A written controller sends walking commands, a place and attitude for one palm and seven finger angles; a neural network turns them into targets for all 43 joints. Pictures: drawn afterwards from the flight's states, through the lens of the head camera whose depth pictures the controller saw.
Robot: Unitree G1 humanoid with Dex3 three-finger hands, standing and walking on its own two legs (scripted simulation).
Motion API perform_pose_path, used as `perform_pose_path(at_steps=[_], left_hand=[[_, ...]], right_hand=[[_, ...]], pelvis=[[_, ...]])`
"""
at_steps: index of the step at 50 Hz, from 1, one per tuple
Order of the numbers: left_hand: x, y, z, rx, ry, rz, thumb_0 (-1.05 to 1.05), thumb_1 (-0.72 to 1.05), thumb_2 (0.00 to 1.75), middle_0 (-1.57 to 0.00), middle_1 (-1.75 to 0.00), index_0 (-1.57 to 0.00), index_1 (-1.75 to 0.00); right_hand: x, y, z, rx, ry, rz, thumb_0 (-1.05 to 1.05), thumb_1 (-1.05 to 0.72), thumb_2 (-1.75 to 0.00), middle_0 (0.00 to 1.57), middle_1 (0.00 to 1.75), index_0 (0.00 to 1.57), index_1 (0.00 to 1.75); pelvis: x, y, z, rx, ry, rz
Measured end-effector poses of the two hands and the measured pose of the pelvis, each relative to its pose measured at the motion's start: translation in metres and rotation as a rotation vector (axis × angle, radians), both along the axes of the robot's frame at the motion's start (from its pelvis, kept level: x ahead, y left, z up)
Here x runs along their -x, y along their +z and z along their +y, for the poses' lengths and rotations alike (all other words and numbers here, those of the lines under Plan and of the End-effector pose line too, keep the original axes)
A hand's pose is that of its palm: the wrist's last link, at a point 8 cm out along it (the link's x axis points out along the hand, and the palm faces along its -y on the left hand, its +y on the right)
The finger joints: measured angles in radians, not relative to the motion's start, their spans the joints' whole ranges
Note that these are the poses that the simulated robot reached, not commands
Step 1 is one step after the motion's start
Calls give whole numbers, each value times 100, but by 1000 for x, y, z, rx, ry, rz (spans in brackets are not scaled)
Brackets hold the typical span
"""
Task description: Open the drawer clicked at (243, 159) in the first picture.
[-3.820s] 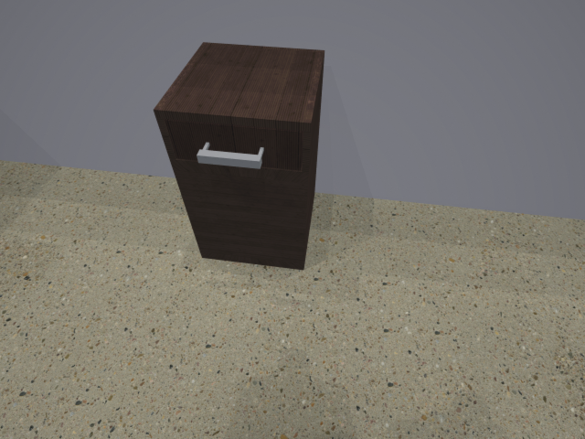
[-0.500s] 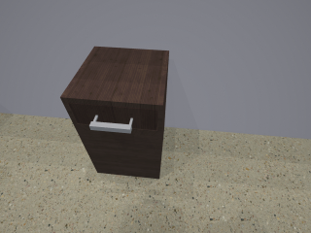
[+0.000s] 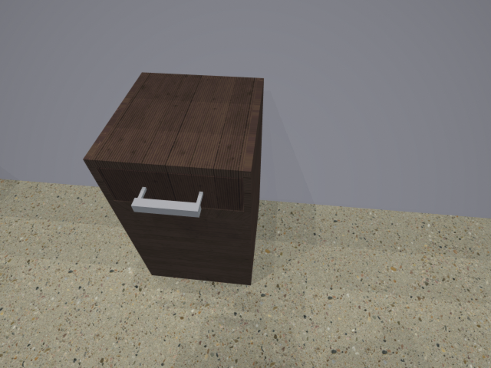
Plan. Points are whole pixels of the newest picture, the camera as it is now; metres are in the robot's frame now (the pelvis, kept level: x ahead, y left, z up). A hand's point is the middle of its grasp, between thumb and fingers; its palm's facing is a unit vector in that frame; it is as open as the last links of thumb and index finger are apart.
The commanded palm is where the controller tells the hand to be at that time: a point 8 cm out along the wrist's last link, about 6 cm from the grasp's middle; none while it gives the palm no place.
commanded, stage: raise the hand with hooked fingers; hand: left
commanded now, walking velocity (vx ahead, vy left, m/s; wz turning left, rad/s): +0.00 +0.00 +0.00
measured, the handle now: (169, 200) +0.54 +0.26 -0.16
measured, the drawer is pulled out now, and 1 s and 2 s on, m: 0.00 0.00 0.00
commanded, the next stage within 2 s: move the hooked fingers above the handle in 1.82 s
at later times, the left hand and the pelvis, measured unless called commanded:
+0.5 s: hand (115, 366) +0.13 +0.22 -0.05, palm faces +0.01 -0.09 -1.00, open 9.5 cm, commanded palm +0.15 +0.22 +0.01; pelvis -0.03 -0.03 -0.05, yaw +3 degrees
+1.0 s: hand (104, 292) +0.22 +0.25 +0.02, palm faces +0.08 -0.10 -0.99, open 12.5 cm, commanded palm +0.20 +0.25 +0.07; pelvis -0.03 +0.01 -0.02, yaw +1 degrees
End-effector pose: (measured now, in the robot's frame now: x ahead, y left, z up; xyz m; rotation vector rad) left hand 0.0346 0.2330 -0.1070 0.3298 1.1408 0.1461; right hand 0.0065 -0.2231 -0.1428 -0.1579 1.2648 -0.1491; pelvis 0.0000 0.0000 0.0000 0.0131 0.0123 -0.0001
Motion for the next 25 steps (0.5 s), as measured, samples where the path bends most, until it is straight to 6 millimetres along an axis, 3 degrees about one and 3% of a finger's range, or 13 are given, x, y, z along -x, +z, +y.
perform_pose_path(at_steps=[3,6,9,12,15,18,20,22,25], left_hand=[[-62,54,10,-189,-120,-295,4,91,89,-20,-32,-20,-32],[-118,103,2,-425,-336,-526,3,86,87,-20,-34,-20,-34],[-147,127,-18,-629,-524,-660,2,80,85,-20,-37,-20,-38],[-141,120,-40,-708,-655,-688,1,74,82,-20,-41,-20,-41],[-111,97,-52,-719,-737,-644,0,66,80,-21,-45,-21,-46],[-76,81,-48,-769,-774,-573,0,58,77,-22,-50,-23,-50],[-61,80,-38,-836,-782,-552,0,53,75,-24,-53,-24,-53],[-59,89,-27,-918,-773,-573,0,48,72,-25,-56,-25,-56],[-77,110,-14,-1030,-755,-663,0,40,69,-26,-61,-26,-61]], right_hand=[[-35,3,-16,32,-5,-196,3,-93,-89,20,30,20,30],[-82,9,-29,44,35,-368,3,-93,-89,20,30,20,30],[-127,24,-38,43,59,-500,2,-92,-90,20,30,20,30],[-163,42,-42,30,90,-570,2,-92,-90,20,30,20,30],[-192,57,-40,31,169,-597,2,-91,-90,20,30,20,30],[-214,63,-33,43,258,-601,2,-91,-90,20,30,20,30],[-225,62,-26,43,301,-602,1,-91,-90,20,30,20,30],[-232,55,-18,31,327,-605,1,-91,-90,20,30,20,30],[-234,42,-3,-12,345,-611,1,-91,-90,20,30,20,30]], pelvis=[[3,-4,0,-10,20,21],[10,-10,-1,-10,27,63],[15,-16,-5,-19,1,105],[18,-21,-12,-32,-28,137],[20,-26,-21,-40,-30,155],[22,-32,-28,-36,-12,165],[24,-36,-31,-29,6,169],[26,-41,-33,-20,26,168],[30,-49,-33,-7,49,164]])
